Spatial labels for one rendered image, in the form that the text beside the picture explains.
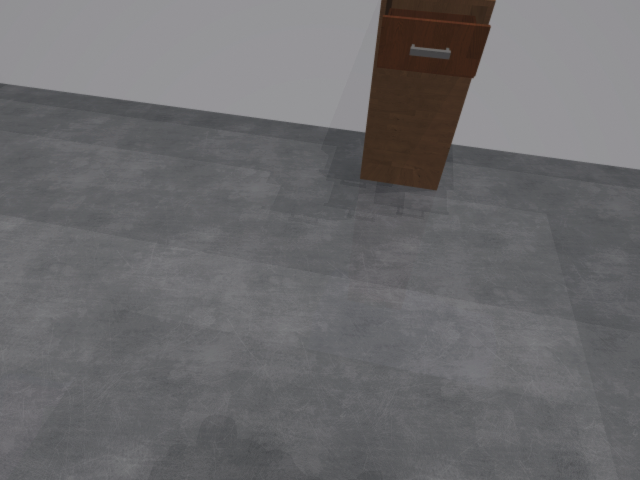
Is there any drawer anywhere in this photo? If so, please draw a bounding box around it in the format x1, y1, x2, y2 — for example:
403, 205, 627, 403
377, 8, 491, 78

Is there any cabinet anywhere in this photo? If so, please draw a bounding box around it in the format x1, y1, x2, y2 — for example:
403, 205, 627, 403
360, 0, 496, 190

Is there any handle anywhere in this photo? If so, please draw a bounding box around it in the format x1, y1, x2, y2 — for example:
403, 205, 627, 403
409, 44, 451, 59

